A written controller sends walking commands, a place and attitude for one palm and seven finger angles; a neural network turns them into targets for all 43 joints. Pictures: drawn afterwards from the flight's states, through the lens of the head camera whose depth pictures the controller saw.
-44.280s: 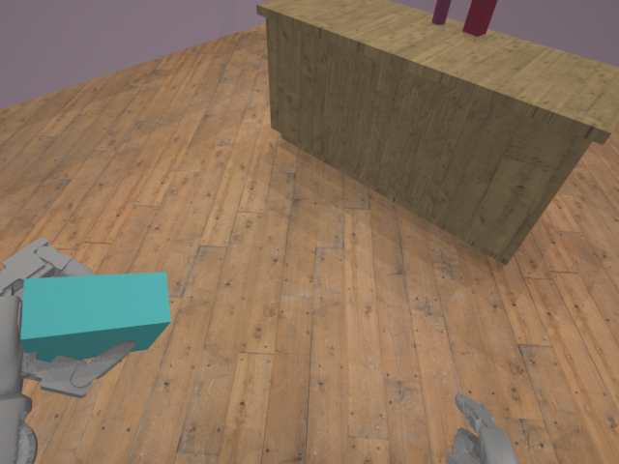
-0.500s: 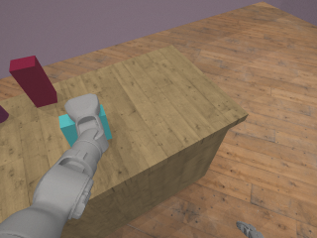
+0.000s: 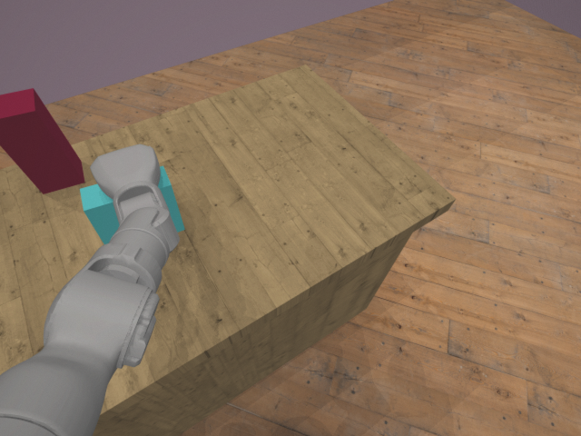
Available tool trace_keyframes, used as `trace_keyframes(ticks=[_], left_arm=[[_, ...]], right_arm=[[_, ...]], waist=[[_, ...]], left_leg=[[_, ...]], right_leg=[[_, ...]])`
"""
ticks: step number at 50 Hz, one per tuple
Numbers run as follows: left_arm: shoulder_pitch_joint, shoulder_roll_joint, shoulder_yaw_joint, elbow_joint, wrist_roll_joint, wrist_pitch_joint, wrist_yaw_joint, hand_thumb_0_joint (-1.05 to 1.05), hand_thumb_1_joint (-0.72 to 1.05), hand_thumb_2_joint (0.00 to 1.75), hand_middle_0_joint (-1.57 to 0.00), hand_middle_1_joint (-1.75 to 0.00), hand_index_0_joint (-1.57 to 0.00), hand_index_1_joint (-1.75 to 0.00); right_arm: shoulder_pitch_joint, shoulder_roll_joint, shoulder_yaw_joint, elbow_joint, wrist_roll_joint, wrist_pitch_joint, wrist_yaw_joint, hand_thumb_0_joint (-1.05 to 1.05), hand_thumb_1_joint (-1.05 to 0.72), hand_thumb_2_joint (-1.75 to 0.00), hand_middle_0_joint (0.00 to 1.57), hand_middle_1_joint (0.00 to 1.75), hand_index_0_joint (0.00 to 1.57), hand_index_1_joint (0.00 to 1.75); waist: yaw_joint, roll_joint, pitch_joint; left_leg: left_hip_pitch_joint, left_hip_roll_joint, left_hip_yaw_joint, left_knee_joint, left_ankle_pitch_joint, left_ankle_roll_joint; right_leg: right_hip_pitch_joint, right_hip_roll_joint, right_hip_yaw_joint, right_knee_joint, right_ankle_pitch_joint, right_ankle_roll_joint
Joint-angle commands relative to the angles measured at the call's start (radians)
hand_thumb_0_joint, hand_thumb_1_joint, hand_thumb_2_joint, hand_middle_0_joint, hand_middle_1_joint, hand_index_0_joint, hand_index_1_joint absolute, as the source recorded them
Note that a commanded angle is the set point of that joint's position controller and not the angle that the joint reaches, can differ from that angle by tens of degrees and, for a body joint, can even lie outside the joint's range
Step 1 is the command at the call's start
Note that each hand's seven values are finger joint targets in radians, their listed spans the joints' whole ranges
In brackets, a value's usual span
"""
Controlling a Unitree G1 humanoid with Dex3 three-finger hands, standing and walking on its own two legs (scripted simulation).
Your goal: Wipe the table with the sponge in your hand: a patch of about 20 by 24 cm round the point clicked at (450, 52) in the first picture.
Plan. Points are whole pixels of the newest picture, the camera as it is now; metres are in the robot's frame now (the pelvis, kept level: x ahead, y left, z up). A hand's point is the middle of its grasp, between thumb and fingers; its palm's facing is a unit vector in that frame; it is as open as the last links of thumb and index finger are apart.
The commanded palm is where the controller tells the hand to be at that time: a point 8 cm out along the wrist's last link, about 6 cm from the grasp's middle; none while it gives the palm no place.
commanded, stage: wipe back along the third lane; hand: left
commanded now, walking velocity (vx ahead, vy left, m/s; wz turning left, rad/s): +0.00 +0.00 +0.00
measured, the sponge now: (139, 218) +0.45 +0.22 -0.01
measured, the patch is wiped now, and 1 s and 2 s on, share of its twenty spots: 1.00 1.00 1.00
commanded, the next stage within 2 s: slide back across to the middle lane in 1.62 s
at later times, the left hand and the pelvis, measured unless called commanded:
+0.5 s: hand (145, 208) +0.44 +0.20 +0.03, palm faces -0.05 -0.04 -1.00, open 9.4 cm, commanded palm +0.41 +0.18 +0.07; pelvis +0.02 +0.02 +0.01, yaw +1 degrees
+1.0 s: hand (162, 229) +0.41 +0.17 +0.03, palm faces -0.04 -0.05 -1.00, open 9.4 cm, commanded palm +0.36 +0.15 +0.07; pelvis +0.03 +0.01 +0.01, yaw +1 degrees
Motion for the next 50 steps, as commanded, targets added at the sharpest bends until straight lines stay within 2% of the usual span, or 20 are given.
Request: trace_keyframes(ticks=[1, 3, 7, 11, 14, 16, 20, 27, 29, 31, 34, 35, 36, 38, 41, 42, 44, 46, 48, 50], left_arm=[[-0.401, 0.199, 0.001, -0.095, 0.036, 0.023, 0.033, 0.0, 0.1, 1.3, -1.2, -1.6, -1.2, -1.6], [-0.336, 0.173, -0.01, -0.082, 0.032, 0.022, 0.03, 0.0, 0.1, 1.3, -1.2, -1.6, -1.2, -1.6], [-0.282, 0.057, -0.068, -0.116, 0.013, 0.009, 0.019, 0.0, 0.1, 1.3, -1.2, -1.6, -1.2, -1.6], [-0.224, 0.031, -0.047, -0.14, -0.026, 0.011, 0.031, 0.0, 0.1, 1.3, -1.2, -1.6, -1.2, -1.6], [-0.18, -0.064, -0.113, -0.172, -0.042, 0.024, 0.033, 0.0, 0.1, 1.3, -1.2, -1.6, -1.2, -1.6], [-0.179, -0.065, -0.102, -0.176, -0.046, 0.034, 0.037, 0.0, 0.1, 1.3, -1.2, -1.6, -1.2, -1.6], [-0.166, -0.146, -0.166, -0.192, -0.045, 0.061, 0.038, 0.0, 0.1, 1.3, -1.2, -1.6, -1.2, -1.6], [-0.132, -0.121, -0.143, -0.241, -0.045, 0.08, 0.038, 0.0, 0.1, 1.3, -1.2, -1.6, -1.2, -1.6], [-0.139, -0.181, -0.194, -0.269, -0.042, 0.09, 0.033, 0.0, 0.1, 1.3, -1.2, -1.6, -1.2, -1.6], [-0.126, -0.164, -0.17, -0.288, -0.048, 0.094, 0.029, 0.0, 0.1, 1.3, -1.2, -1.6, -1.2, -1.6], [-0.079, -0.233, -0.232, -0.311, -0.042, 0.111, 0.021, 0.0, 0.1, 1.3, -1.2, -1.6, -1.2, -1.6], [-0.07, -0.221, -0.224, -0.325, -0.039, 0.116, 0.019, 0.0, 0.1, 1.3, -1.2, -1.6, -1.2, -1.6], [-0.086, -0.246, -0.239, -0.353, -0.047, 0.113, 0.013, 0.0, 0.1, 1.3, -1.2, -1.6, -1.2, -1.6], [-0.045, -0.253, -0.255, -0.363, -0.046, 0.123, 0.011, 0.0, 0.1, 1.3, -1.2, -1.6, -1.2, -1.6], [-0.038, -0.26, -0.259, -0.399, -0.05, 0.133, 0.003, 0.0, 0.1, 1.3, -1.2, -1.6, -1.2, -1.6], [-0.024, -0.265, -0.277, -0.412, -0.044, 0.136, 0.002, 0.0, 0.1, 1.3, -1.2, -1.6, -1.2, -1.6], [0.077, -0.247, -0.253, -0.421, -0.047, 0.148, 0.001, 0.0, 0.1, 1.3, -1.2, -1.6, -1.2, -1.6], [0.089, -0.258, -0.267, -0.475, -0.054, 0.153, -0.009, 0.0, 0.1, 1.3, -1.2, -1.6, -1.2, -1.6], [0.115, -0.285, -0.308, -0.481, -0.047, 0.169, -0.01, 0.0, 0.1, 1.3, -1.2, -1.6, -1.2, -1.6], [0.109, -0.255, -0.292, -0.496, -0.047, 0.182, -0.015, 0.0, 0.1, 1.3, -1.2, -1.6, -1.2, -1.6]], right_arm=[[0.03, -0.16, -0.051, -0.084, 0.001, -0.036, -0.007, 0.0, -0.9, -0.9, 0.2, 0.3, 0.2, 0.3], [0.039, -0.158, -0.051, -0.091, 0.0, -0.037, 0.0, 0.0, -0.9, -0.9, 0.2, 0.3, 0.2, 0.3], [0.029, -0.145, -0.059, -0.101, 0.0, -0.034, 0.011, 0.0, -0.9, -0.9, 0.2, 0.3, 0.2, 0.3], [-0.001, -0.14, -0.062, -0.107, 0.004, -0.027, 0.018, 0.0, -0.9, -0.9, 0.2, 0.3, 0.2, 0.3], [-0.02, -0.131, -0.062, -0.11, 0.005, -0.018, 0.029, 0.0, -0.9, -0.9, 0.2, 0.3, 0.2, 0.3], [-0.047, -0.129, -0.062, -0.108, 0.01, -0.012, 0.031, 0.0, -0.9, -0.9, 0.2, 0.3, 0.2, 0.3], [-0.077, -0.122, -0.061, -0.106, 0.01, 0.004, 0.037, 0.0, -0.9, -0.9, 0.2, 0.3, 0.2, 0.3], [-0.14, -0.116, -0.049, -0.121, 0.01, 0.038, 0.025, 0.0, -0.9, -0.9, 0.2, 0.3, 0.2, 0.3], [-0.157, -0.106, -0.05, -0.129, 0.01, 0.048, 0.026, 0.0, -0.9, -0.9, 0.2, 0.3, 0.2, 0.3], [-0.179, -0.103, -0.049, -0.139, 0.013, 0.056, 0.025, 0.0, -0.9, -0.9, 0.2, 0.3, 0.2, 0.3], [-0.188, -0.097, -0.052, -0.148, 0.01, 0.073, 0.031, 0.0, -0.9, -0.9, 0.2, 0.3, 0.2, 0.3], [-0.197, -0.098, -0.052, -0.149, 0.009, 0.078, 0.031, 0.0, -0.9, -0.9, 0.2, 0.3, 0.2, 0.3], [-0.214, -0.094, -0.051, -0.158, 0.011, 0.081, 0.03, 0.0, -0.9, -0.9, 0.2, 0.3, 0.2, 0.3], [-0.218, -0.095, -0.052, -0.161, 0.009, 0.092, 0.034, 0.0, -0.9, -0.9, 0.2, 0.3, 0.2, 0.3], [-0.248, -0.093, -0.05, -0.17, 0.011, 0.103, 0.032, 0.0, -0.9, -0.9, 0.2, 0.3, 0.2, 0.3], [-0.246, -0.095, -0.05, -0.168, 0.009, 0.108, 0.034, 0.0, -0.9, -0.9, 0.2, 0.3, 0.2, 0.3], [-0.253, -0.097, -0.05, -0.175, 0.007, 0.115, 0.04, 0.0, -0.9, -0.9, 0.2, 0.3, 0.2, 0.3], [-0.284, -0.094, -0.047, -0.194, 0.013, 0.124, 0.041, 0.0, -0.9, -0.9, 0.2, 0.3, 0.2, 0.3], [-0.289, -0.093, -0.046, -0.196, 0.014, 0.131, 0.046, 0.0, -0.9, -0.9, 0.2, 0.3, 0.2, 0.3], [-0.304, -0.094, -0.041, -0.197, 0.018, 0.135, 0.042, 0.0, -0.9, -0.9, 0.2, 0.3, 0.2, 0.3]], waist=[[-0.018, -0.034, -0.355], [-0.001, -0.027, -0.384], [0.006, -0.005, -0.387], [0.033, -0.032, -0.382], [0.04, -0.028, -0.351], [0.048, -0.026, -0.325], [0.045, -0.052, -0.286], [0.072, -0.084, -0.298], [0.066, -0.06, -0.297], [0.08, -0.056, -0.306], [0.08, -0.063, -0.306], [0.084, -0.064, -0.315], [0.085, -0.061, -0.327], [0.087, -0.052, -0.307], [0.093, -0.083, -0.307], [0.093, -0.063, -0.3], [0.119, -0.092, -0.319], [0.127, -0.092, -0.321], [0.121, -0.081, -0.271], [0.121, -0.099, -0.246]], left_leg=[[0.115, 0.034, -0.021, -0.061, 0.197, -0.003], [0.131, 0.034, -0.021, -0.056, 0.222, -0.006], [0.189, 0.042, -0.022, -0.053, 0.263, -0.01], [0.197, 0.045, -0.024, -0.068, 0.289, -0.013], [0.232, 0.047, -0.021, -0.074, 0.304, -0.018], [0.24, 0.051, -0.029, -0.084, 0.32, -0.021], [0.275, 0.054, -0.035, -0.094, 0.323, -0.028], [0.284, 0.042, -0.03, -0.11, 0.335, -0.03], [0.311, 0.042, -0.025, -0.107, 0.36, -0.035], [0.32, 0.042, -0.031, -0.109, 0.385, -0.037], [0.348, 0.043, -0.031, -0.101, 0.42, -0.042], [0.358, 0.044, -0.032, -0.1, 0.432, -0.045], [0.364, 0.045, -0.038, -0.1, 0.456, -0.045], [0.374, 0.043, -0.035, -0.099, 0.45, -0.045], [0.368, 0.04, -0.038, -0.106, 0.446, -0.041], [0.376, 0.038, -0.034, -0.102, 0.45, -0.04], [0.375, 0.035, -0.027, -0.102, 0.48, -0.038], [0.367, 0.032, -0.032, -0.11, 0.476, -0.037], [0.372, 0.03, -0.03, -0.117, 0.443, -0.033], [0.361, 0.026, -0.03, -0.136, 0.383, -0.031]], right_leg=[[0.258, -0.053, 0.021, -0.033, 0.251, 0.001], [0.269, -0.049, 0.015, -0.024, 0.27, -0.002], [0.245, -0.04, 0.004, -0.028, 0.271, -0.006], [0.275, -0.042, -0.001, -0.03, 0.293, -0.008], [0.264, -0.038, -0.013, -0.038, 0.291, -0.01], [0.258, -0.04, -0.015, -0.04, 0.283, -0.017], [0.242, -0.037, -0.025, -0.051, 0.265, -0.02], [0.318, -0.046, -0.015, -0.052, 0.311, -0.024], [0.31, -0.046, -0.02, -0.053, 0.327, -0.026], [0.325, -0.047, -0.017, -0.055, 0.34, -0.031], [0.324, -0.046, -0.024, -0.052, 0.364, -0.032], [0.331, -0.046, -0.021, -0.052, 0.372, -0.033], [0.332, -0.047, -0.026, -0.047, 0.379, -0.035], [0.335, -0.047, -0.025, -0.053, 0.38, -0.037], [0.36, -0.049, -0.023, -0.056, 0.395, -0.039], [0.361, -0.049, -0.019, -0.054, 0.408, -0.041], [0.409, -0.052, -0.014, -0.052, 0.465, -0.043], [0.428, -0.056, -0.011, -0.051, 0.469, -0.046], [0.409, -0.053, -0.014, -0.061, 0.436, -0.046], [0.415, -0.052, -0.01, -0.077, 0.39, -0.046]])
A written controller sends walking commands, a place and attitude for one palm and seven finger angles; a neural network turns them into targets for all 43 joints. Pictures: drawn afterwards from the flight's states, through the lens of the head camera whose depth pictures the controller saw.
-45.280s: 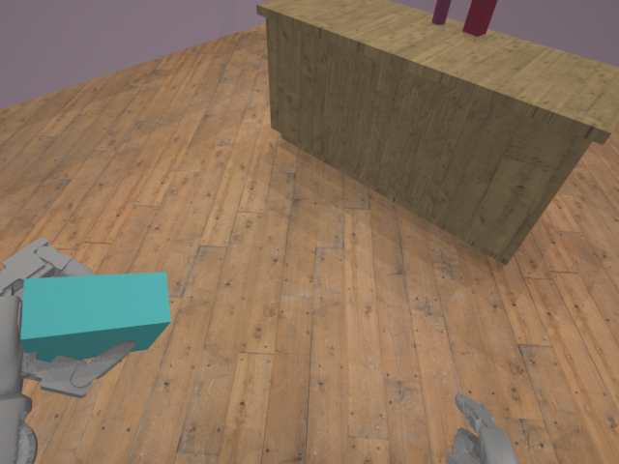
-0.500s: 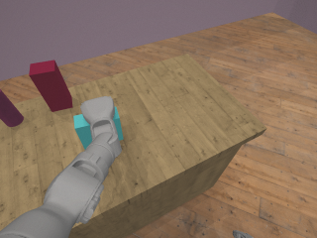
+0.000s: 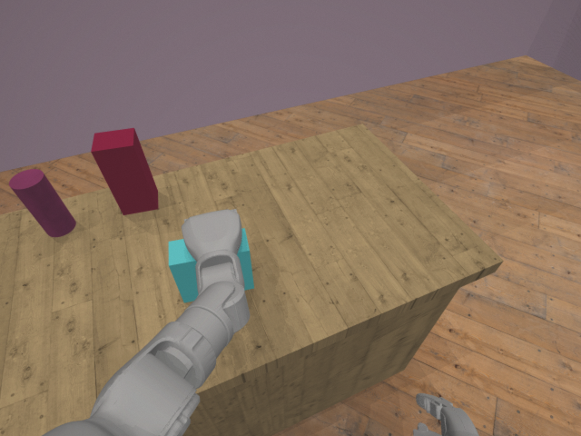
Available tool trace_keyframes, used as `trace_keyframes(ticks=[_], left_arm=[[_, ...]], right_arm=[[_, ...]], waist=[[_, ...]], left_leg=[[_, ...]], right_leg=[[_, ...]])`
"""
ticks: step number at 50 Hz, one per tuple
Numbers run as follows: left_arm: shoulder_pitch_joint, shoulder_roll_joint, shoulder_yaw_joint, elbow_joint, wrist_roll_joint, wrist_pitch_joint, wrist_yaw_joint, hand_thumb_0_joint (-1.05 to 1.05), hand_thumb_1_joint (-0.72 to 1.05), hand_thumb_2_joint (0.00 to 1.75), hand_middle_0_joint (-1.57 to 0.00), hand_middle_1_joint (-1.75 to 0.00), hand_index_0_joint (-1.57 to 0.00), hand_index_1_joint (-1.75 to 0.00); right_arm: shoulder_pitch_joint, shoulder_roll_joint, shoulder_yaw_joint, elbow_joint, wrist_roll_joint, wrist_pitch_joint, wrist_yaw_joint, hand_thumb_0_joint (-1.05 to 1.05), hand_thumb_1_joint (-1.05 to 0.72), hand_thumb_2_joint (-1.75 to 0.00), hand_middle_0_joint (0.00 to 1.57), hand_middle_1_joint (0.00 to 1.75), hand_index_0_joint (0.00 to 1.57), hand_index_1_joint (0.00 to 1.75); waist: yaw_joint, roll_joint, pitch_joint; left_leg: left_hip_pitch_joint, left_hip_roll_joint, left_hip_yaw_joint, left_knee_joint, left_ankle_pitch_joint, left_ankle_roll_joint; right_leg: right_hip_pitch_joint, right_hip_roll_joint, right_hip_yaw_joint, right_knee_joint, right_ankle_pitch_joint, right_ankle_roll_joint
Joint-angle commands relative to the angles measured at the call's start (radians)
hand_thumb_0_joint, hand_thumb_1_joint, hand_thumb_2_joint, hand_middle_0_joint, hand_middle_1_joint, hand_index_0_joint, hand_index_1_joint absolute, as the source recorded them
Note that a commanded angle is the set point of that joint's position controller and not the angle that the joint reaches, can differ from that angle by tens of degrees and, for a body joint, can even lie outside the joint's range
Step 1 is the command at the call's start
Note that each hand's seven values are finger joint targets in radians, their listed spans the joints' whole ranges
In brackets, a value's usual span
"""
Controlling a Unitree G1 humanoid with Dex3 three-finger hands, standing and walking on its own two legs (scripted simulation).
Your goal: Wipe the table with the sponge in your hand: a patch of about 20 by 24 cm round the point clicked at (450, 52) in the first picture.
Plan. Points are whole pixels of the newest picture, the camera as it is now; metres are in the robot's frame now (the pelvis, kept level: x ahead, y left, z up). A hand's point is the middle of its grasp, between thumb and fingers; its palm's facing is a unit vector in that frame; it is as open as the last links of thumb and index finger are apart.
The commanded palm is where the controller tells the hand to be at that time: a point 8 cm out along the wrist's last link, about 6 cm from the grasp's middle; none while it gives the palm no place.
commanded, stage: wipe back along the third lane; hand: left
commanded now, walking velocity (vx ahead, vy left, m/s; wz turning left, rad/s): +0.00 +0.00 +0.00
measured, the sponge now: (215, 272) +0.38 +0.17 -0.02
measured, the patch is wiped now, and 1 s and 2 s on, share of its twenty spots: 1.00 1.00 1.00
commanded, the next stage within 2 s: slide back across to the middle lane in 0.62 s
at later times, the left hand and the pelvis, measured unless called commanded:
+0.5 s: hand (228, 284) +0.33 +0.13 +0.02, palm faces -0.05 -0.05 -1.00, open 9.4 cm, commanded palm +0.28 +0.11 +0.06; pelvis -0.02 -0.02 +0.00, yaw +0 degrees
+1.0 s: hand (223, 306) +0.29 +0.13 +0.02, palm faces -0.02 -0.12 -0.99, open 9.4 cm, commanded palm +0.25 +0.13 +0.08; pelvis -0.02 -0.04 +0.01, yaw -2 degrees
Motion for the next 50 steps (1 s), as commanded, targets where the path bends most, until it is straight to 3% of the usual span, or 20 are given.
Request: trace_keyframes(ticks=[1, 6, 10, 11, 14, 16, 20, 21, 25, 26, 29, 31, 33, 34, 36, 40, 41, 44, 46, 50], left_arm=[[-0.246, 0.005, 0.012, -0.134, -0.005, 0.017, -0.023, 0.0, 0.1, 1.3, -1.2, -1.6, -1.2, -1.6], [-0.161, 0.035, 0.034, -0.171, -0.009, 0.032, -0.024, 0.0, 0.1, 1.3, -1.2, -1.6, -1.2, -1.6], [-0.178, 0.004, -0.02, -0.175, -0.002, 0.042, -0.03, 0.0, 0.1, 1.3, -1.2, -1.6, -1.2, -1.6], [-0.176, 0.047, 0.027, -0.193, -0.009, 0.04, -0.031, 0.0, 0.1, 1.3, -1.2, -1.6, -1.2, -1.6], [-0.168, 0.01, -0.02, -0.185, 0.0, 0.037, -0.033, 0.0, 0.1, 1.3, -1.2, -1.6, -1.2, -1.6], [-0.139, 0.003, -0.018, -0.211, 0.0, 0.029, -0.041, 0.0, 0.1, 1.3, -1.2, -1.6, -1.2, -1.6], [-0.105, -0.02, -0.055, -0.229, 0.001, 0.018, -0.043, 0.0, 0.1, 1.3, -1.2, -1.6, -1.2, -1.6], [-0.089, 0.014, -0.009, -0.243, -0.006, 0.015, -0.041, 0.0, 0.1, 1.3, -1.2, -1.6, -1.2, -1.6], [-0.051, -0.029, -0.067, -0.259, 0.0, 0.016, -0.043, 0.0, 0.1, 1.3, -1.2, -1.6, -1.2, -1.6], [-0.032, -0.025, -0.047, -0.28, -0.011, 0.012, -0.044, 0.0, 0.1, 1.3, -1.2, -1.6, -1.2, -1.6], [0.027, -0.042, -0.076, -0.306, -0.01, 0.02, -0.044, 0.0, 0.1, 1.3, -1.2, -1.6, -1.2, -1.6], [0.055, 0.0, -0.034, -0.334, -0.016, 0.025, -0.049, 0.0, 0.1, 1.3, -1.2, -1.6, -1.2, -1.6], [0.042, -0.023, -0.071, -0.346, -0.012, 0.03, -0.052, 0.0, 0.1, 1.3, -1.2, -1.6, -1.2, -1.6], [0.08, -0.029, -0.072, -0.357, -0.015, 0.035, -0.053, 0.0, 0.1, 1.3, -1.2, -1.6, -1.2, -1.6], [0.097, 0.037, -0.014, -0.389, -0.015, 0.04, -0.059, 0.0, 0.1, 1.3, -1.2, -1.6, -1.2, -1.6], [0.098, 0.07, -0.01, -0.468, -0.003, 0.047, -0.063, 0.0, 0.1, 1.3, -1.2, -1.6, -1.2, -1.6], [0.119, 0.125, 0.047, -0.506, -0.005, 0.047, -0.063, 0.0, 0.1, 1.3, -1.2, -1.6, -1.2, -1.6], [0.162, 0.116, 0.017, -0.57, 0.01, 0.054, -0.073, 0.0, 0.1, 1.3, -1.2, -1.6, -1.2, -1.6], [0.182, 0.175, 0.066, -0.6, 0.019, 0.063, -0.084, 0.0, 0.1, 1.3, -1.2, -1.6, -1.2, -1.6], [0.197, 0.208, 0.069, -0.645, 0.042, 0.067, -0.108, 0.0, 0.1, 1.3, -1.2, -1.6, -1.2, -1.6]], right_arm=[[-0.168, -0.126, -0.03, -0.15, 0.01, -0.032, -0.011, 0.0, -0.9, -0.9, 0.2, 0.3, 0.2, 0.3], [-0.2, -0.124, -0.023, -0.169, 0.014, -0.028, -0.021, 0.0, -0.9, -0.9, 0.2, 0.3, 0.2, 0.3], [-0.21, -0.12, -0.016, -0.171, 0.019, -0.03, -0.026, 0.0, -0.9, -0.9, 0.2, 0.3, 0.2, 0.3], [-0.222, -0.123, -0.017, -0.175, 0.02, -0.03, -0.03, 0.0, -0.9, -0.9, 0.2, 0.3, 0.2, 0.3], [-0.218, -0.119, -0.013, -0.176, 0.02, -0.034, -0.034, 0.0, -0.9, -0.9, 0.2, 0.3, 0.2, 0.3], [-0.232, -0.118, -0.016, -0.186, 0.021, -0.036, -0.03, 0.0, -0.9, -0.9, 0.2, 0.3, 0.2, 0.3], [-0.231, -0.118, -0.015, -0.194, 0.019, -0.037, -0.028, 0.0, -0.9, -0.9, 0.2, 0.3, 0.2, 0.3], [-0.242, -0.12, -0.018, -0.197, 0.021, -0.039, -0.027, 0.0, -0.9, -0.9, 0.2, 0.3, 0.2, 0.3], [-0.248, -0.118, -0.017, -0.199, 0.022, -0.039, -0.02, 0.0, -0.9, -0.9, 0.2, 0.3, 0.2, 0.3], [-0.256, -0.117, -0.019, -0.206, 0.023, -0.042, -0.018, 0.0, -0.9, -0.9, 0.2, 0.3, 0.2, 0.3], [-0.261, -0.116, -0.02, -0.21, 0.022, -0.042, -0.01, 0.0, -0.9, -0.9, 0.2, 0.3, 0.2, 0.3], [-0.277, -0.122, -0.019, -0.214, 0.024, -0.041, -0.008, 0.0, -0.9, -0.9, 0.2, 0.3, 0.2, 0.3], [-0.275, -0.12, -0.016, -0.212, 0.025, -0.04, -0.008, 0.0, -0.9, -0.9, 0.2, 0.3, 0.2, 0.3], [-0.278, -0.118, -0.017, -0.216, 0.025, -0.043, -0.004, 0.0, -0.9, -0.9, 0.2, 0.3, 0.2, 0.3], [-0.297, -0.127, -0.016, -0.214, 0.025, -0.038, -0.005, 0.0, -0.9, -0.9, 0.2, 0.3, 0.2, 0.3], [-0.308, -0.12, -0.011, -0.223, 0.025, -0.042, -0.012, 0.0, -0.9, -0.9, 0.2, 0.3, 0.2, 0.3], [-0.32, -0.124, -0.013, -0.228, 0.026, -0.041, -0.012, 0.0, -0.9, -0.9, 0.2, 0.3, 0.2, 0.3], [-0.327, -0.12, -0.008, -0.239, 0.024, -0.043, -0.013, 0.0, -0.9, -0.9, 0.2, 0.3, 0.2, 0.3], [-0.335, -0.124, -0.007, -0.242, 0.026, -0.044, -0.015, 0.0, -0.9, -0.9, 0.2, 0.3, 0.2, 0.3], [-0.34, -0.125, -0.001, -0.242, 0.026, -0.055, -0.024, 0.0, -0.9, -0.9, 0.2, 0.3, 0.2, 0.3]], waist=[[-0.016, -0.1, -0.239], [0.007, -0.132, -0.226], [-0.012, -0.107, -0.168], [0.003, -0.11, -0.18], [-0.009, -0.11, -0.17], [0.006, -0.088, -0.179], [-0.001, -0.121, -0.179], [0.015, -0.113, -0.181], [0.002, -0.129, -0.139], [0.019, -0.139, -0.164], [0.017, -0.141, -0.144], [0.034, -0.154, -0.151], [0.016, -0.158, -0.13], [0.025, -0.149, -0.126], [0.04, -0.147, -0.137], [0.039, -0.135, -0.138], [0.059, -0.111, -0.157], [0.053, -0.12, -0.163], [0.057, -0.121, -0.141], [0.051, -0.118, -0.112]], left_leg=[[0.117, 0.045, -0.013, -0.054, 0.387, -0.039], [0.094, 0.033, -0.003, -0.079, 0.319, -0.032], [0.103, 0.029, 0.003, -0.095, 0.248, -0.028], [0.099, 0.028, -0.004, -0.104, 0.242, -0.029], [0.102, 0.024, 0.002, -0.104, 0.216, -0.028], [0.108, 0.024, -0.003, -0.107, 0.222, -0.028], [0.105, 0.018, 0.004, -0.105, 0.196, -0.024], [0.102, 0.019, -0.001, -0.108, 0.2, -0.025], [0.102, 0.017, 0.003, -0.106, 0.182, -0.023], [0.101, 0.015, 0.001, -0.106, 0.195, -0.02], [0.104, 0.013, 0.009, -0.102, 0.193, -0.019], [0.096, 0.011, 0.003, -0.108, 0.196, -0.02], [0.098, 0.011, 0.008, -0.104, 0.185, -0.018], [0.099, 0.009, 0.01, -0.103, 0.196, -0.017], [0.099, 0.009, 0.005, -0.107, 0.203, -0.019], [0.111, 0.002, 0.013, -0.113, 0.2, -0.016], [0.117, 0.002, 0.007, -0.118, 0.216, -0.017], [0.131, -0.001, 0.013, -0.119, 0.239, -0.015], [0.129, -0.003, 0.009, -0.127, 0.231, -0.013], [0.143, -0.006, 0.01, -0.135, 0.221, -0.011]], right_leg=[[0.194, -0.033, 0.004, -0.015, 0.42, -0.05], [0.241, -0.039, 0.029, -0.037, 0.397, -0.049], [0.202, -0.038, 0.032, -0.065, 0.294, -0.044], [0.213, -0.036, 0.041, -0.071, 0.277, -0.048], [0.206, -0.038, 0.039, -0.076, 0.245, -0.045], [0.204, -0.035, 0.043, -0.076, 0.243, -0.052], [0.216, -0.037, 0.052, -0.083, 0.216, -0.045], [0.218, -0.035, 0.06, -0.084, 0.22, -0.051], [0.205, -0.037, 0.064, -0.091, 0.2, -0.046], [0.226, -0.035, 0.067, -0.088, 0.22, -0.048], [0.234, -0.039, 0.075, -0.089, 0.232, -0.045], [0.254, -0.037, 0.088, -0.091, 0.244, -0.048], [0.242, -0.039, 0.084, -0.091, 0.232, -0.042], [0.253, -0.04, 0.086, -0.088, 0.255, -0.043], [0.268, -0.039, 0.107, -0.091, 0.272, -0.048], [0.302, -0.045, 0.121, -0.097, 0.274, -0.04], [0.321, -0.044, 0.131, -0.094, 0.292, -0.047], [0.353, -0.047, 0.131, -0.089, 0.344, -0.042], [0.356, -0.047, 0.153, -0.104, 0.342, -0.042], [0.353, -0.047, 0.163, -0.118, 0.301, -0.039]])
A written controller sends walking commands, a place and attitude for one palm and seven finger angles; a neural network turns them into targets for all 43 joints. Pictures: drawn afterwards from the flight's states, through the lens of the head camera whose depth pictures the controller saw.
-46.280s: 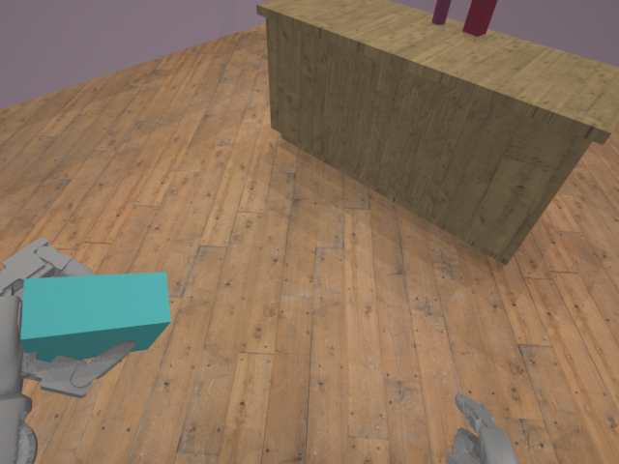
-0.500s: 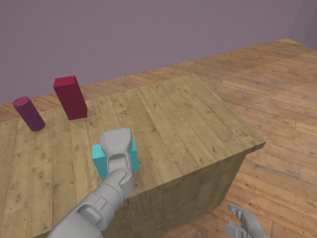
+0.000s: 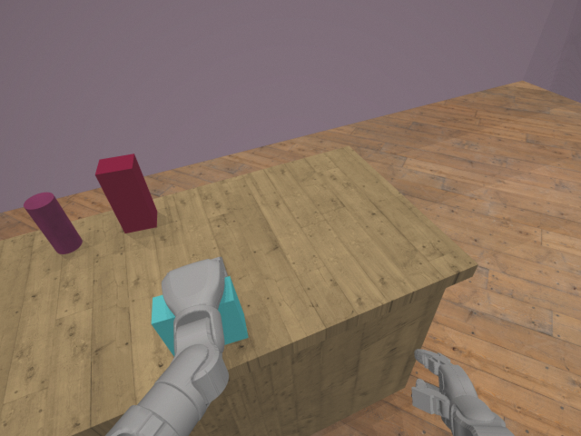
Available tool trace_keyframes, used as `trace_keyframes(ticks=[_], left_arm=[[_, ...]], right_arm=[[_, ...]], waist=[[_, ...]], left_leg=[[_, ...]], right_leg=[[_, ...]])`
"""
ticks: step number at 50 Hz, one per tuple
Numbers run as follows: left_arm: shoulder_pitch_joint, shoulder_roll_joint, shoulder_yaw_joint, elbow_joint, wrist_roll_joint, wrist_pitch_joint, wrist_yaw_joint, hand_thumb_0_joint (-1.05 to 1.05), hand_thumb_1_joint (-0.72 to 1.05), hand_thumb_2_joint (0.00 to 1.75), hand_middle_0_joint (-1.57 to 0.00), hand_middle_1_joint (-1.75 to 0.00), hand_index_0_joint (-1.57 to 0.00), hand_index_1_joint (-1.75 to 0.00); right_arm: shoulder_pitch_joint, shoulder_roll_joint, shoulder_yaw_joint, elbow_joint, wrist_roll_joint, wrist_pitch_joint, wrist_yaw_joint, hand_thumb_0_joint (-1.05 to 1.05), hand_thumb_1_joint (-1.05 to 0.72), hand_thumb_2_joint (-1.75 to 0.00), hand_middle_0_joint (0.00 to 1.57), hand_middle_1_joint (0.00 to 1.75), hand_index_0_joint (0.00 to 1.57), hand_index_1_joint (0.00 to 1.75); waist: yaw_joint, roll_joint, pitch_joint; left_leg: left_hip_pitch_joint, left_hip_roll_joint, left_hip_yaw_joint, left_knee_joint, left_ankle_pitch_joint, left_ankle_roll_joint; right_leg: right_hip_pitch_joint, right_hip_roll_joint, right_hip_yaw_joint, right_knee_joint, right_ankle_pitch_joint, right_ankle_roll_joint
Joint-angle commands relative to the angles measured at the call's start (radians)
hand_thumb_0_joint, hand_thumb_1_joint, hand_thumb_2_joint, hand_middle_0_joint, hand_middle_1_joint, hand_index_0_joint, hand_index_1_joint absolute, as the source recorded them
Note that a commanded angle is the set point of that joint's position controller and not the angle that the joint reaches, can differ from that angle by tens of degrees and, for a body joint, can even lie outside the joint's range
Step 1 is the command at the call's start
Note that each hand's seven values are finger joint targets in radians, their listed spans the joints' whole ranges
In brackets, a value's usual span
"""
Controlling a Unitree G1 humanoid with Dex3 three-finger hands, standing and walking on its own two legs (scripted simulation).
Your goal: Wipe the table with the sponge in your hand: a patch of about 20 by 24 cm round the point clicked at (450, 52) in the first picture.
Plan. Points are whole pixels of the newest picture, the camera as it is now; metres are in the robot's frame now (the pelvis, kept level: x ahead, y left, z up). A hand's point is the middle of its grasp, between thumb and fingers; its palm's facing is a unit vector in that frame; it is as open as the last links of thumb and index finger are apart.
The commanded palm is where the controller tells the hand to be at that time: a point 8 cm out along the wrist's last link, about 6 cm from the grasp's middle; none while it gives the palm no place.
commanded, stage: slide back across to the middle lane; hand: left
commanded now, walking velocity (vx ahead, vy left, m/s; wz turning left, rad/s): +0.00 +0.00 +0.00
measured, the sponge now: (205, 324) +0.29 +0.18 -0.02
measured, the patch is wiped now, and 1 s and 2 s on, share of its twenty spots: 1.00 1.00 1.00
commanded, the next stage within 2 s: wipe forward along the middle lane in 0.36 s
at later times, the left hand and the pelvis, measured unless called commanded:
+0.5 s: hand (173, 320) +0.27 +0.22 +0.02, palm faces -0.02 -0.11 -0.99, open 9.4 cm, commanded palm +0.24 +0.22 +0.07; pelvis +0.00 +0.00 +0.00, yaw -1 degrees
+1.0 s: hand (161, 299) +0.31 +0.26 +0.01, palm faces -0.07 -0.07 -1.00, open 9.4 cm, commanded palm +0.29 +0.26 +0.05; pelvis -0.02 +0.01 +0.00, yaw +1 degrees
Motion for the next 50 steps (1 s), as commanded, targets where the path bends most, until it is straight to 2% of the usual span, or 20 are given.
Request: trace_keyframes(ticks=[1, 4, 6, 8, 14, 16, 19, 22, 25, 29, 31, 32, 34, 37, 40, 41, 44, 46, 49, 50], left_arm=[[-0.235, 0.143, 0.101, -0.184, 0.032, 0.02, -0.016, 0.0, 0.1, 1.3, -1.2, -1.6, -1.2, -1.6], [-0.203, 0.129, 0.082, -0.18, 0.038, 0.001, -0.035, 0.0, 0.1, 1.3, -1.2, -1.6, -1.2, -1.6], [-0.181, 0.163, 0.12, -0.212, 0.033, -0.018, -0.043, 0.0, 0.1, 1.3, -1.2, -1.6, -1.2, -1.6], [-0.184, 0.144, 0.101, -0.201, 0.037, -0.037, -0.047, 0.0, 0.1, 1.3, -1.2, -1.6, -1.2, -1.6], [-0.129, 0.189, 0.156, -0.21, 0.04, -0.08, -0.037, 0.0, 0.1, 1.3, -1.2, -1.6, -1.2, -1.6], [-0.11, 0.231, 0.208, -0.219, 0.042, -0.084, -0.028, 0.0, 0.1, 1.3, -1.2, -1.6, -1.2, -1.6], [-0.057, 0.22, 0.199, -0.221, 0.047, -0.083, -0.021, 0.0, 0.1, 1.3, -1.2, -1.6, -1.2, -1.6], [-0.036, 0.245, 0.219, -0.246, 0.044, -0.075, -0.023, 0.0, 0.1, 1.3, -1.2, -1.6, -1.2, -1.6], [-0.053, 0.209, 0.18, -0.234, 0.043, -0.065, -0.034, 0.0, 0.1, 1.3, -1.2, -1.6, -1.2, -1.6], [-0.142, 0.222, 0.191, -0.18, 0.034, -0.076, -0.048, 0.0, 0.1, 1.3, -1.2, -1.6, -1.2, -1.6], [-0.219, 0.238, 0.203, -0.176, 0.04, -0.095, -0.052, 0.0, 0.1, 1.3, -1.2, -1.6, -1.2, -1.6], [-0.223, 0.214, 0.181, -0.159, 0.04, -0.105, -0.052, 0.0, 0.1, 1.3, -1.2, -1.6, -1.2, -1.6], [-0.251, 0.222, 0.19, -0.098, 0.057, -0.124, -0.052, 0.0, 0.1, 1.3, -1.2, -1.6, -1.2, -1.6], [-0.304, 0.242, 0.212, -0.056, 0.066, -0.152, -0.045, 0.0, 0.1, 1.3, -1.2, -1.6, -1.2, -1.6], [-0.29, 0.251, 0.233, 0.02, 0.059, -0.162, -0.037, 0.0, 0.1, 1.3, -1.2, -1.6, -1.2, -1.6], [-0.298, 0.284, 0.27, 0.03, 0.055, -0.166, -0.031, 0.0, 0.1, 1.3, -1.2, -1.6, -1.2, -1.6], [-0.341, 0.244, 0.223, 0.07, 0.057, -0.169, -0.028, 0.0, 0.1, 1.3, -1.2, -1.6, -1.2, -1.6], [-0.343, 0.316, 0.288, 0.101, 0.058, -0.168, -0.022, 0.0, 0.1, 1.3, -1.2, -1.6, -1.2, -1.6], [-0.358, 0.275, 0.249, 0.131, 0.056, -0.174, -0.021, 0.0, 0.1, 1.3, -1.2, -1.6, -1.2, -1.6], [-0.376, 0.295, 0.262, 0.136, 0.057, -0.177, -0.019, 0.0, 0.1, 1.3, -1.2, -1.6, -1.2, -1.6]], right_arm=[[-0.254, -0.099, -0.028, -0.179, 0.006, -0.062, -0.013, 0.0, -0.9, -0.9, 0.2, 0.3, 0.2, 0.3], [-0.237, -0.097, -0.027, -0.178, 0.005, -0.073, -0.019, 0.0, -0.9, -0.9, 0.2, 0.3, 0.2, 0.3], [-0.239, -0.101, -0.029, -0.185, 0.004, -0.078, -0.022, 0.0, -0.9, -0.9, 0.2, 0.3, 0.2, 0.3], [-0.224, -0.097, -0.028, -0.181, 0.003, -0.082, -0.027, 0.0, -0.9, -0.9, 0.2, 0.3, 0.2, 0.3], [-0.214, -0.1, -0.03, -0.181, 0.001, -0.1, -0.038, 0.0, -0.9, -0.9, 0.2, 0.3, 0.2, 0.3], [-0.215, -0.105, -0.034, -0.18, -0.002, -0.105, -0.04, 0.0, -0.9, -0.9, 0.2, 0.3, 0.2, 0.3], [-0.214, -0.101, -0.033, -0.18, -0.001, -0.113, -0.042, 0.0, -0.9, -0.9, 0.2, 0.3, 0.2, 0.3], [-0.219, -0.105, -0.032, -0.184, 0.0, -0.115, -0.041, 0.0, -0.9, -0.9, 0.2, 0.3, 0.2, 0.3], [-0.215, -0.107, -0.032, -0.179, 0.003, -0.121, -0.043, 0.0, -0.9, -0.9, 0.2, 0.3, 0.2, 0.3], [-0.194, -0.114, -0.031, -0.161, 0.004, -0.125, -0.06, 0.0, -0.9, -0.9, 0.2, 0.3, 0.2, 0.3], [-0.183, -0.117, -0.032, -0.156, 0.004, -0.128, -0.07, 0.0, -0.9, -0.9, 0.2, 0.3, 0.2, 0.3], [-0.175, -0.111, -0.032, -0.159, 0.004, -0.131, -0.075, 0.0, -0.9, -0.9, 0.2, 0.3, 0.2, 0.3], [-0.157, -0.112, -0.03, -0.145, 0.001, -0.135, -0.082, 0.0, -0.9, -0.9, 0.2, 0.3, 0.2, 0.3], [-0.131, -0.115, -0.032, -0.139, -0.002, -0.138, -0.092, 0.0, -0.9, -0.9, 0.2, 0.3, 0.2, 0.3], [-0.118, -0.119, -0.033, -0.135, -0.001, -0.14, -0.096, 0.0, -0.9, -0.9, 0.2, 0.3, 0.2, 0.3], [-0.112, -0.124, -0.036, -0.132, -0.002, -0.14, -0.097, 0.0, -0.9, -0.9, 0.2, 0.3, 0.2, 0.3], [-0.098, -0.122, -0.033, -0.138, 0.001, -0.138, -0.098, 0.0, -0.9, -0.9, 0.2, 0.3, 0.2, 0.3], [-0.09, -0.132, -0.035, -0.131, 0.001, -0.135, -0.099, 0.0, -0.9, -0.9, 0.2, 0.3, 0.2, 0.3], [-0.068, -0.125, -0.036, -0.136, 0.002, -0.136, -0.1, 0.0, -0.9, -0.9, 0.2, 0.3, 0.2, 0.3], [-0.06, -0.13, -0.036, -0.133, 0.001, -0.136, -0.101, 0.0, -0.9, -0.9, 0.2, 0.3, 0.2, 0.3]], waist=[[0.01, -0.108, -0.148], [0.004, -0.11, -0.135], [0.014, -0.096, -0.165], [0.004, -0.108, -0.142], [0.012, -0.111, -0.132], [0.027, -0.11, -0.144], [0.03, -0.12, -0.146], [0.031, -0.101, -0.139], [0.017, -0.105, -0.119], [-0.007, -0.134, -0.083], [-0.012, -0.108, -0.101], [-0.014, -0.104, -0.104], [-0.02, -0.118, -0.097], [-0.023, -0.115, -0.143], [-0.022, -0.142, -0.144], [-0.016, -0.141, -0.162], [-0.035, -0.129, -0.15], [-0.022, -0.106, -0.163], [-0.036, -0.126, -0.174], [-0.038, -0.125, -0.187]], left_leg=[[-0.034, -0.042, -0.015, -0.042, 0.168, 0.038], [-0.027, -0.043, -0.017, -0.042, 0.161, 0.041], [-0.02, -0.045, -0.021, -0.045, 0.169, 0.04], [-0.024, -0.043, -0.021, -0.044, 0.159, 0.042], [-0.037, -0.044, -0.022, -0.045, 0.137, 0.04], [-0.038, -0.046, -0.026, -0.047, 0.141, 0.039], [-0.04, -0.047, -0.02, -0.042, 0.148, 0.038], [-0.043, -0.047, -0.025, -0.045, 0.151, 0.039], [-0.036, -0.043, -0.027, -0.042, 0.151, 0.041], [-0.052, -0.042, -0.031, -0.044, 0.099, 0.045], [-0.043, -0.04, -0.038, -0.05, 0.086, 0.044], [-0.045, -0.043, -0.032, -0.044, 0.083, 0.047], [-0.064, -0.043, -0.033, -0.039, 0.07, 0.043], [-0.081, -0.043, -0.032, -0.027, 0.07, 0.041], [-0.118, -0.043, -0.029, -0.014, 0.064, 0.036], [-0.122, -0.042, -0.031, -0.014, 0.071, 0.034], [-0.145, -0.04, -0.028, -0.003, 0.061, 0.033], [-0.156, -0.041, -0.035, 0.0, 0.069, 0.032], [-0.171, -0.04, -0.027, 0.014, 0.071, 0.035], [-0.174, -0.039, -0.028, 0.017, 0.073, 0.035]], right_leg=[[0.19, -0.079, 0.144, -0.081, 0.241, 0.01], [0.18, -0.077, 0.141, -0.085, 0.222, 0.009], [0.198, -0.076, 0.147, -0.081, 0.237, 0.007], [0.18, -0.075, 0.139, -0.08, 0.22, 0.009], [0.172, -0.075, 0.15, -0.09, 0.185, 0.011], [0.182, -0.072, 0.159, -0.09, 0.186, 0.008], [0.191, -0.076, 0.157, -0.083, 0.212, 0.012], [0.192, -0.075, 0.156, -0.075, 0.213, 0.01], [0.16, -0.071, 0.146, -0.083, 0.203, 0.011], [0.117, -0.07, 0.14, -0.103, 0.115, 0.017], [0.097, -0.067, 0.134, -0.098, 0.082, 0.013], [0.096, -0.069, 0.124, -0.095, 0.077, 0.015], [0.077, -0.069, 0.126, -0.091, 0.071, 0.015], [0.083, -0.072, 0.122, -0.073, 0.087, 0.015], [0.08, -0.076, 0.127, -0.068, 0.108, 0.019], [0.086, -0.074, 0.132, -0.062, 0.124, 0.017], [0.059, -0.079, 0.118, -0.055, 0.116, 0.023], [0.062, -0.076, 0.126, -0.048, 0.126, 0.017], [0.063, -0.082, 0.11, -0.04, 0.148, 0.026], [0.065, -0.082, 0.114, -0.036, 0.157, 0.025]])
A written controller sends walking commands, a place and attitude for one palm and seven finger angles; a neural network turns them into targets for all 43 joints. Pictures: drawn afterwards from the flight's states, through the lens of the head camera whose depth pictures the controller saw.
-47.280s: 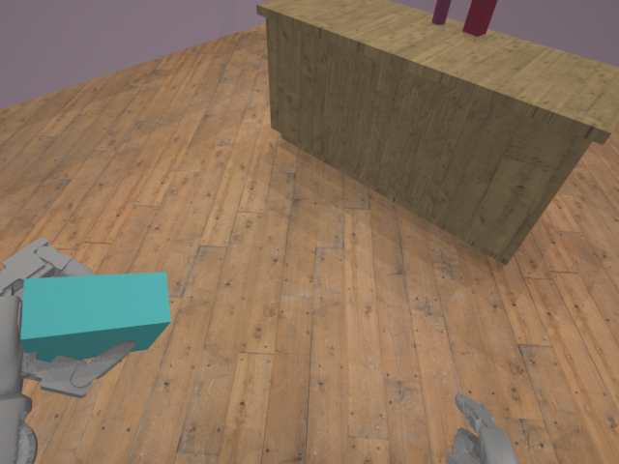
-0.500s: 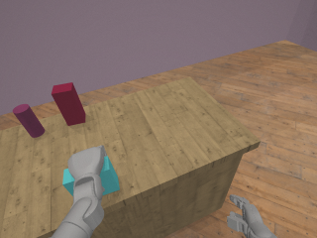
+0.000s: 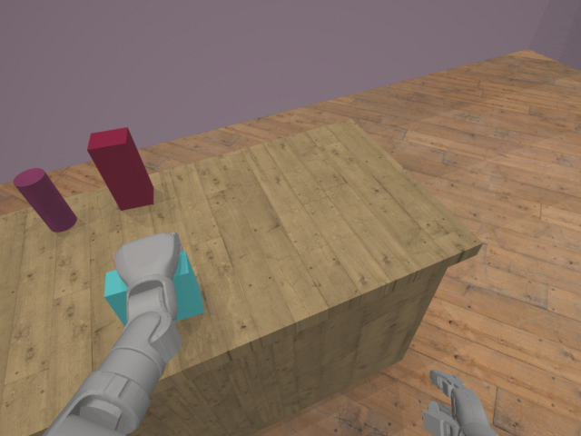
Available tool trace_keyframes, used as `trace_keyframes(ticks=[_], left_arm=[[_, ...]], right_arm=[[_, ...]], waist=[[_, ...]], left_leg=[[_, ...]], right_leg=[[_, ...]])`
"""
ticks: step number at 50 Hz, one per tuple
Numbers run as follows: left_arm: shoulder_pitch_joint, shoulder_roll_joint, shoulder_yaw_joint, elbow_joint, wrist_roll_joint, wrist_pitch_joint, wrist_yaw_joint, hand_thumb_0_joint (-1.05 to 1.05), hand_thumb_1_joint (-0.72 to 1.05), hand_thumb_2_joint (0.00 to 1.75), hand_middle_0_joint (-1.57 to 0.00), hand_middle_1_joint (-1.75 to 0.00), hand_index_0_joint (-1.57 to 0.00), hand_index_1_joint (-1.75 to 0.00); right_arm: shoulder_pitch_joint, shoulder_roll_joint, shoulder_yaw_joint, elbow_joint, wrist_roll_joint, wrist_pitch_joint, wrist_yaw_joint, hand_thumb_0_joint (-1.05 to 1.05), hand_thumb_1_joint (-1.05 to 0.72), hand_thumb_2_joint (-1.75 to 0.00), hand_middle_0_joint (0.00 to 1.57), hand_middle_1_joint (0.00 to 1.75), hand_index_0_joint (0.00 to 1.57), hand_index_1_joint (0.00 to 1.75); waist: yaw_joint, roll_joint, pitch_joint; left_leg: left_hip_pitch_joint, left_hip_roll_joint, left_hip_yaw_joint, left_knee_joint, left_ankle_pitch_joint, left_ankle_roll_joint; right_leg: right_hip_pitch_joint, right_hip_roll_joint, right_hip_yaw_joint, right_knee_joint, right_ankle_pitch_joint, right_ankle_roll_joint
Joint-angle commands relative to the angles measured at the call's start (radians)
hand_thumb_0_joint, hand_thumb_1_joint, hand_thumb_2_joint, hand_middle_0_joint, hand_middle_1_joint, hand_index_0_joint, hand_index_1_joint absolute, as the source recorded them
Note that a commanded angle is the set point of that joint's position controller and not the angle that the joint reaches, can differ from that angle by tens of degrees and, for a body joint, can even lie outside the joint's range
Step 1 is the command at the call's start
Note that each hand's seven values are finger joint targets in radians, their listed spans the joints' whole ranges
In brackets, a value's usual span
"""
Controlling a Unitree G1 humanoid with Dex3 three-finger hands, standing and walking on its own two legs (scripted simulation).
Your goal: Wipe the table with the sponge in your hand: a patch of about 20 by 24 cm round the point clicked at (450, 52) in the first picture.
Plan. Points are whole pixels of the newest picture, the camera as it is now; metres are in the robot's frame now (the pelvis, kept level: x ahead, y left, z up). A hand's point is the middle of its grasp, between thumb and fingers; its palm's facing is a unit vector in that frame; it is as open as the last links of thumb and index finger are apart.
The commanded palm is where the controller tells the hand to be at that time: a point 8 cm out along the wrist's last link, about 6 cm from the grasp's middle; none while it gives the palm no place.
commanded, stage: wipe forward along the middle lane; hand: left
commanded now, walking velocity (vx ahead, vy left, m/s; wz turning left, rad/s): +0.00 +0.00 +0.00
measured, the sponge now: (161, 299) +0.32 +0.25 -0.02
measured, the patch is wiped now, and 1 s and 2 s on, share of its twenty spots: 1.00 1.00 1.00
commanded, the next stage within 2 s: slide back across to the first lane in 1.08 s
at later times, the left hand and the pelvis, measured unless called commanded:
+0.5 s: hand (154, 255) +0.38 +0.27 +0.02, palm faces -0.09 -0.04 -0.99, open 9.4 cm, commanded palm +0.36 +0.27 +0.06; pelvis +0.00 +0.01 +0.00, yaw +0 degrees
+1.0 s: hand (149, 233) +0.43 +0.30 +0.02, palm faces -0.10 -0.03 -0.99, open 9.4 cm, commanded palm +0.41 +0.30 +0.06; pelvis +0.01 +0.03 -0.01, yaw +0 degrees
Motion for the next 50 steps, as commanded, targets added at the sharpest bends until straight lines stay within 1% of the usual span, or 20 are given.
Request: trace_keyframes(ticks=[1, 4, 6, 12, 14, 16, 19, 21, 27, 30, 32, 33, 36, 40, 42, 45, 46, 48, 49, 50], left_arm=[[-0.259, 0.203, 0.098, -0.041, 0.016, 0.002, 0.025, 0.0, 0.1, 1.3, -1.2, -1.6, -1.2, -1.6], [-0.33, 0.185, 0.06, 0.001, 0.02, -0.011, 0.026, 0.0, 0.1, 1.3, -1.2, -1.6, -1.2, -1.6], [-0.37, 0.253, 0.112, 0.024, 0.025, -0.024, 0.027, 0.0, 0.1, 1.3, -1.2, -1.6, -1.2, -1.6], [-0.394, 0.235, 0.094, 0.075, 0.017, -0.059, 0.031, 0.0, 0.1, 1.3, -1.2, -1.6, -1.2, -1.6], [-0.405, 0.224, 0.085, 0.089, 0.008, -0.064, 0.031, 0.0, 0.1, 1.3, -1.2, -1.6, -1.2, -1.6], [-0.438, 0.275, 0.128, 0.11, 0.012, -0.075, 0.036, 0.0, 0.1, 1.3, -1.2, -1.6, -1.2, -1.6], [-0.457, 0.24, 0.089, 0.148, 0.027, -0.084, 0.039, 0.0, 0.1, 1.3, -1.2, -1.6, -1.2, -1.6], [-0.465, 0.266, 0.121, 0.147, 0.03, -0.096, 0.046, 0.0, 0.1, 1.3, -1.2, -1.6, -1.2, -1.6], [-0.576, 0.302, 0.12, 0.233, 0.038, -0.112, 0.059, 0.0, 0.1, 1.3, -1.2, -1.6, -1.2, -1.6], [-0.605, 0.278, 0.099, 0.266, 0.045, -0.119, 0.062, 0.0, 0.1, 1.3, -1.2, -1.6, -1.2, -1.6], [-0.624, 0.323, 0.13, 0.284, 0.047, -0.126, 0.064, 0.0, 0.1, 1.3, -1.2, -1.6, -1.2, -1.6], [-0.644, 0.279, 0.095, 0.283, 0.045, -0.129, 0.064, 0.0, 0.1, 1.3, -1.2, -1.6, -1.2, -1.6], [-0.63, 0.319, 0.142, 0.299, 0.05, -0.141, 0.066, 0.0, 0.1, 1.3, -1.2, -1.6, -1.2, -1.6], [-0.643, 0.303, 0.122, 0.327, 0.053, -0.144, 0.074, 0.0, 0.1, 1.3, -1.2, -1.6, -1.2, -1.6], [-0.654, 0.336, 0.149, 0.344, 0.052, -0.147, 0.078, 0.0, 0.1, 1.3, -1.2, -1.6, -1.2, -1.6], [-0.682, 0.315, 0.125, 0.359, 0.053, -0.147, 0.079, 0.0, 0.1, 1.3, -1.2, -1.6, -1.2, -1.6], [-0.699, 0.345, 0.158, 0.364, 0.051, -0.15, 0.082, 0.0, 0.1, 1.3, -1.2, -1.6, -1.2, -1.6], [-0.725, 0.366, 0.153, 0.392, 0.061, -0.145, 0.086, 0.0, 0.1, 1.3, -1.2, -1.6, -1.2, -1.6], [-0.764, 0.334, 0.12, 0.386, 0.061, -0.148, 0.085, 0.0, 0.1, 1.3, -1.2, -1.6, -1.2, -1.6], [-0.759, 0.35, 0.132, 0.405, 0.062, -0.145, 0.083, 0.0, 0.1, 1.3, -1.2, -1.6, -1.2, -1.6]], right_arm=[[-0.15, -0.127, -0.043, -0.153, -0.001, -0.049, -0.012, 0.0, -0.9, -0.9, 0.2, 0.3, 0.2, 0.3], [-0.123, -0.126, -0.04, -0.149, 0.001, -0.051, -0.018, 0.0, -0.9, -0.9, 0.2, 0.3, 0.2, 0.3], [-0.118, -0.134, -0.041, -0.142, 0.001, -0.053, -0.023, 0.0, -0.9, -0.9, 0.2, 0.3, 0.2, 0.3], [-0.068, -0.131, -0.048, -0.138, 0.002, -0.059, -0.021, 0.0, -0.9, -0.9, 0.2, 0.3, 0.2, 0.3], [-0.063, -0.131, -0.047, -0.141, 0.004, -0.06, -0.018, 0.0, -0.9, -0.9, 0.2, 0.3, 0.2, 0.3], [-0.053, -0.137, -0.048, -0.131, 0.002, -0.06, -0.018, 0.0, -0.9, -0.9, 0.2, 0.3, 0.2, 0.3], [-0.03, -0.137, -0.051, -0.128, 0.002, -0.06, -0.018, 0.0, -0.9, -0.9, 0.2, 0.3, 0.2, 0.3], [-0.025, -0.139, -0.054, -0.124, 0.0, -0.062, -0.014, 0.0, -0.9, -0.9, 0.2, 0.3, 0.2, 0.3], [0.009, -0.141, -0.051, -0.103, 0.0, -0.062, -0.018, 0.0, -0.9, -0.9, 0.2, 0.3, 0.2, 0.3], [0.029, -0.139, -0.053, -0.096, -0.002, -0.066, -0.015, 0.0, -0.9, -0.9, 0.2, 0.3, 0.2, 0.3], [0.045, -0.144, -0.053, -0.091, -0.004, -0.066, -0.015, 0.0, -0.9, -0.9, 0.2, 0.3, 0.2, 0.3], [0.046, -0.139, -0.054, -0.092, -0.004, -0.066, -0.014, 0.0, -0.9, -0.9, 0.2, 0.3, 0.2, 0.3], [0.062, -0.145, -0.059, -0.085, -0.009, -0.064, -0.007, 0.0, -0.9, -0.9, 0.2, 0.3, 0.2, 0.3], [0.083, -0.146, -0.062, -0.079, -0.01, -0.059, 0.0, 0.0, -0.9, -0.9, 0.2, 0.3, 0.2, 0.3], [0.096, -0.152, -0.064, -0.073, -0.011, -0.06, 0.002, 0.0, -0.9, -0.9, 0.2, 0.3, 0.2, 0.3], [0.104, -0.152, -0.064, -0.071, -0.009, -0.06, 0.005, 0.0, -0.9, -0.9, 0.2, 0.3, 0.2, 0.3], [0.103, -0.154, -0.065, -0.067, -0.01, -0.063, 0.004, 0.0, -0.9, -0.9, 0.2, 0.3, 0.2, 0.3], [0.12, -0.158, -0.064, -0.059, -0.011, -0.063, 0.004, 0.0, -0.9, -0.9, 0.2, 0.3, 0.2, 0.3], [0.122, -0.157, -0.064, -0.057, -0.011, -0.065, 0.004, 0.0, -0.9, -0.9, 0.2, 0.3, 0.2, 0.3], [0.132, -0.158, -0.064, -0.055, -0.01, -0.066, 0.005, 0.0, -0.9, -0.9, 0.2, 0.3, 0.2, 0.3]], waist=[[-0.006, -0.102, -0.206], [-0.036, -0.134, -0.173], [-0.029, -0.122, -0.185], [-0.035, -0.09, -0.244], [-0.04, -0.082, -0.228], [-0.04, -0.093, -0.234], [-0.062, -0.121, -0.22], [-0.047, -0.09, -0.25], [-0.073, -0.09, -0.222], [-0.078, -0.073, -0.257], [-0.076, -0.076, -0.293], [-0.09, -0.064, -0.284], [-0.076, -0.052, -0.333], [-0.092, -0.066, -0.301], [-0.091, -0.075, -0.3], [-0.103, -0.073, -0.291], [-0.098, -0.08, -0.299], [-0.109, -0.067, -0.287], [-0.126, -0.063, -0.286], [-0.121, -0.063, -0.285]], left_leg=[[-0.052, -0.027, -0.022, -0.045, 0.067, 0.027], [-0.075, -0.025, -0.019, -0.041, 0.019, 0.032], [-0.088, -0.025, -0.025, -0.042, 0.012, 0.031], [-0.088, -0.019, -0.014, -0.023, 0.043, 0.033], [-0.093, -0.019, -0.014, -0.021, 0.041, 0.032], [-0.104, -0.017, -0.021, -0.021, 0.043, 0.033], [-0.109, -0.015, -0.015, -0.011, 0.049, 0.035], [-0.103, -0.014, -0.021, -0.013, 0.069, 0.034], [-0.121, -0.009, -0.021, -0.011, 0.029, 0.036], [-0.104, -0.005, -0.017, -0.003, 0.05, 0.035], [-0.107, -0.003, -0.022, 0.003, 0.07, 0.034], [-0.099, -0.003, -0.017, 0.009, 0.083, 0.035], [-0.096, -0.001, -0.021, 0.02, 0.137, 0.032], [-0.113, 0.001, -0.017, 0.029, 0.135, 0.031], [-0.116, 0.003, -0.022, 0.03, 0.143, 0.033], [-0.12, 0.005, -0.022, 0.029, 0.131, 0.032], [-0.119, 0.008, -0.028, 0.026, 0.142, 0.033], [-0.128, 0.008, -0.027, 0.028, 0.12, 0.033], [-0.122, 0.01, -0.024, 0.031, 0.115, 0.035], [-0.128, 0.009, -0.025, 0.029, 0.108, 0.034]], right_leg=[[0.185, -0.067, 0.134, -0.076, 0.144, 0.01], [0.149, -0.071, 0.121, -0.087, 0.067, 0.022], [0.146, -0.069, 0.133, -0.086, 0.042, 0.018], [0.161, -0.073, 0.11, -0.065, 0.098, 0.022], [0.147, -0.072, 0.104, -0.068, 0.103, 0.023], [0.145, -0.069, 0.113, -0.066, 0.106, 0.02], [0.127, -0.07, 0.101, -0.062, 0.128, 0.026], [0.125, -0.066, 0.096, -0.049, 0.142, 0.019], [0.08, -0.068, 0.075, -0.054, 0.057, 0.027], [0.07, -0.066, 0.066, -0.047, 0.079, 0.026], [0.088, -0.065, 0.062, -0.034, 0.104, 0.026], [0.075, -0.065, 0.062, -0.036, 0.129, 0.026], [0.097, -0.062, 0.065, -0.016, 0.209, 0.02], [0.077, -0.063, 0.059, -0.015, 0.222, 0.025], [0.075, -0.06, 0.053, -0.01, 0.222, 0.024], [0.054, -0.059, 0.047, -0.013, 0.198, 0.026], [0.055, -0.057, 0.046, -0.012, 0.198, 0.022], [0.039, -0.057, 0.041, -0.012, 0.166, 0.025], [0.02, -0.057, 0.04, -0.014, 0.159, 0.027], [0.023, -0.056, 0.04, -0.017, 0.149, 0.027]])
